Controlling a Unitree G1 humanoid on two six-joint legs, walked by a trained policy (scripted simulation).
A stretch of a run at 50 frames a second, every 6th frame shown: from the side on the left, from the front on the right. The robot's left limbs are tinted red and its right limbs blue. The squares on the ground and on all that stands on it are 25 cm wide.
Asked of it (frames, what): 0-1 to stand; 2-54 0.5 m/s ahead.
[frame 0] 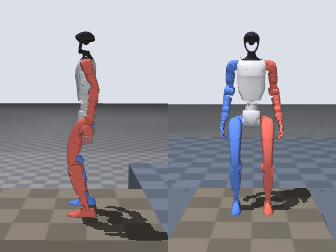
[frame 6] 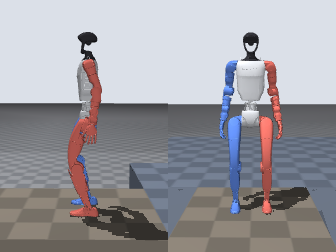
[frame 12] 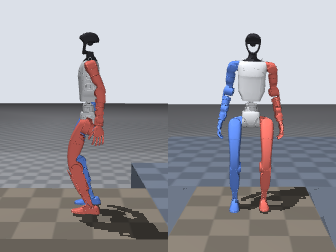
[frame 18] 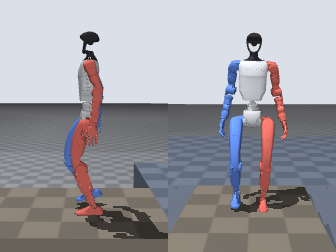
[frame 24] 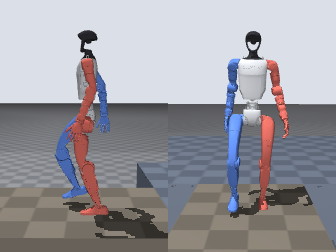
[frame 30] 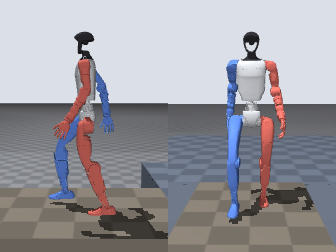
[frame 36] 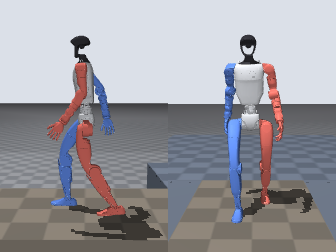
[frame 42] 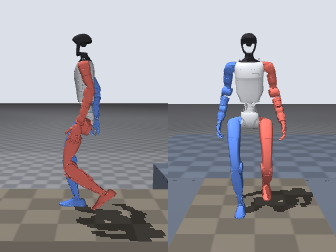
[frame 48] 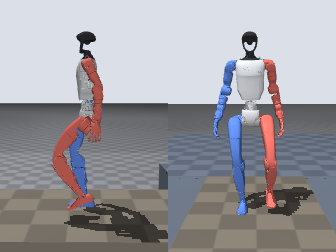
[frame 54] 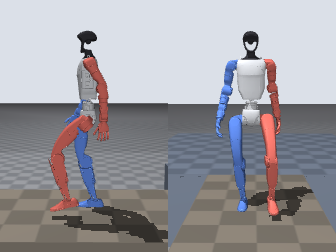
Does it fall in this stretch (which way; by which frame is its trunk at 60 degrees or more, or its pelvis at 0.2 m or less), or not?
no
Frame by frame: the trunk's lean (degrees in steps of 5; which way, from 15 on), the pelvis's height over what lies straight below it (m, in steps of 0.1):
0: 0, 0.8
6: 0, 0.8
12: 0, 0.8
18: 5, 0.8
24: 0, 0.8
30: 0, 0.8
36: 5, 0.7
42: 5, 0.8
48: 0, 0.8
54: 0, 0.8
